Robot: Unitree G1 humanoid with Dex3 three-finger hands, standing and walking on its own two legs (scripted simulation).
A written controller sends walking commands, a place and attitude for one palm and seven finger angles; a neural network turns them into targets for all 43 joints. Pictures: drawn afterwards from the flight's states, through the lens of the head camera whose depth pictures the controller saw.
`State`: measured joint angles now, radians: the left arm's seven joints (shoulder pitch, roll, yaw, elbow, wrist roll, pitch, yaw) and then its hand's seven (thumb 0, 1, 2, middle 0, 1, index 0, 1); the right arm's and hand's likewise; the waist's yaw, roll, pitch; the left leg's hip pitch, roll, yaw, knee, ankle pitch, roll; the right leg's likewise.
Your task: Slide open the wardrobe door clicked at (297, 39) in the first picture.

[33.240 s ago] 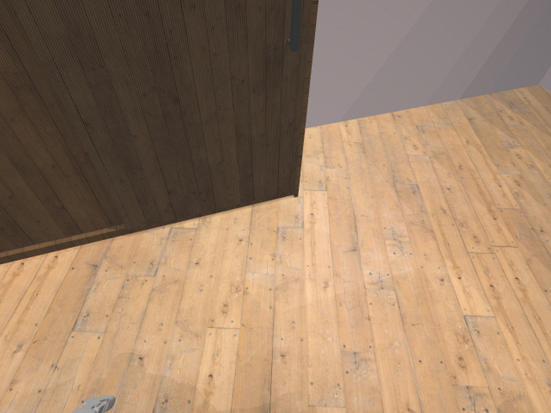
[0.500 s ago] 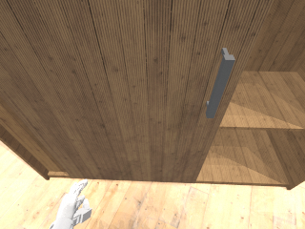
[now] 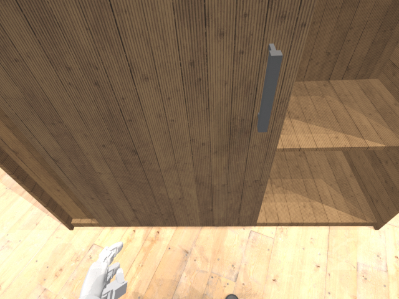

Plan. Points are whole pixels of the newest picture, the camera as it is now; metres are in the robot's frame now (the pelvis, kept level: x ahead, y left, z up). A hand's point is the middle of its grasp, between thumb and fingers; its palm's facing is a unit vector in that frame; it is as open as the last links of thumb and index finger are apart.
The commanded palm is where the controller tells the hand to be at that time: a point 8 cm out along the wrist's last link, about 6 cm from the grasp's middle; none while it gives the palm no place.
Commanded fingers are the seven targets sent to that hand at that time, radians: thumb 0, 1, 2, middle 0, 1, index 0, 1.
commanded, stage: stop stepping back and stand still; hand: right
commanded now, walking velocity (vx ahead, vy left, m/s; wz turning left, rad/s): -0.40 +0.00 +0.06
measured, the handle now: (266, 91) +0.56 -0.15 +0.12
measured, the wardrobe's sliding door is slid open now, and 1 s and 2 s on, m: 0.60 0.60 0.60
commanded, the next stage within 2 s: let the arm hang, fingers relaxed in 1.30 s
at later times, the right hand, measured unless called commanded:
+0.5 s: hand out of the picture +0.13 -0.28 +0.17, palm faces +0.36 +0.82 -0.46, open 7.4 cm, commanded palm +0.09 -0.32 +0.18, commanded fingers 0.00 -0.90 -0.90 0.20 0.30 0.20 0.30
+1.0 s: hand out of the picture +0.20 -0.31 +0.15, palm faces +0.40 +0.81 -0.43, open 7.4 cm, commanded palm +0.14 -0.34 +0.18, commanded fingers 0.00 -0.90 -0.90 0.20 0.30 0.20 0.30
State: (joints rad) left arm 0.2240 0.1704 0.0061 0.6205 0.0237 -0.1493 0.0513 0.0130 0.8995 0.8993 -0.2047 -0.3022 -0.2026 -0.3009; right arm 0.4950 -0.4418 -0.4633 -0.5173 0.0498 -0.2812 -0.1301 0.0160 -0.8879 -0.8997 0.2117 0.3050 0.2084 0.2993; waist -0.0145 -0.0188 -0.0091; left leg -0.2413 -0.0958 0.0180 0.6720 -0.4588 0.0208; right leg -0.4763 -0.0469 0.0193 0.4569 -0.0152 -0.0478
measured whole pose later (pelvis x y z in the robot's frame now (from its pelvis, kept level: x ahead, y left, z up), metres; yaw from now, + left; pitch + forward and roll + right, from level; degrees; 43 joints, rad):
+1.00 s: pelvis -0.01 -0.05 +0.00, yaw +3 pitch +1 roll +1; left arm 0.24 0.19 -0.02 0.69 0.02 -0.14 0.06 0.01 0.90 0.90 -0.21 -0.30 -0.21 -0.30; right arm 0.49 -0.38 -0.41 -0.41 0.04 -0.22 -0.13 0.01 -0.89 -0.90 0.21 0.30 0.21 0.30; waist -0.02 0.01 -0.01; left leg -0.22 -0.02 0.02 0.53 -0.33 0.02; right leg -0.26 0.01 -0.03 0.56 -0.32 -0.03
